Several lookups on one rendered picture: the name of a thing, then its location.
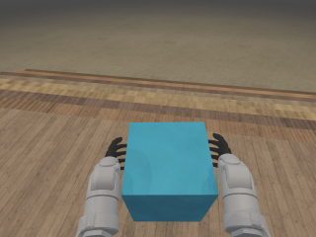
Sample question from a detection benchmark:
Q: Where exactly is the robot right forearm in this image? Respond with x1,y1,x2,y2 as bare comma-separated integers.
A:
217,153,272,237

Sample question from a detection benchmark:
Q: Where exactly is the right robot hand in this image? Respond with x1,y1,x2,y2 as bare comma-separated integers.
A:
208,133,232,168

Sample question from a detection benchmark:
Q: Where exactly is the carton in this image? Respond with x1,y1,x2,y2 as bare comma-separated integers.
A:
120,121,219,222

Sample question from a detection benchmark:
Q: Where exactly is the robot left forearm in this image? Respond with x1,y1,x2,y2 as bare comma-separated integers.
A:
75,156,120,237

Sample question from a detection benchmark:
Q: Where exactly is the left robot hand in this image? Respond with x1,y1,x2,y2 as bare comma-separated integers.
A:
105,137,127,170

